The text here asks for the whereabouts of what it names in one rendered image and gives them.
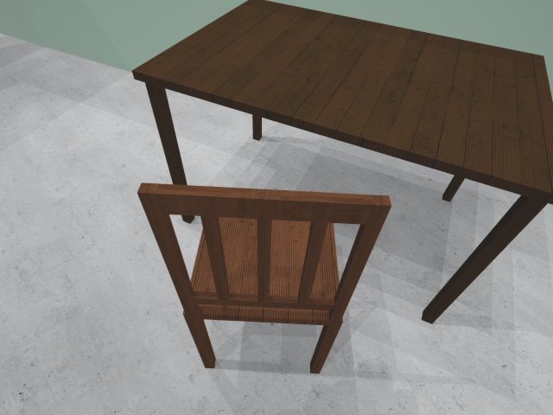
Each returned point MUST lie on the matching chair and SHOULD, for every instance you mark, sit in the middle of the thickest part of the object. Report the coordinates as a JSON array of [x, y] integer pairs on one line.
[[264, 255]]

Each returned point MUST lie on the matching table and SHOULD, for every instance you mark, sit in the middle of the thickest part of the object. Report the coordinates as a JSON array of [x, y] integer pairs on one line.
[[472, 110]]

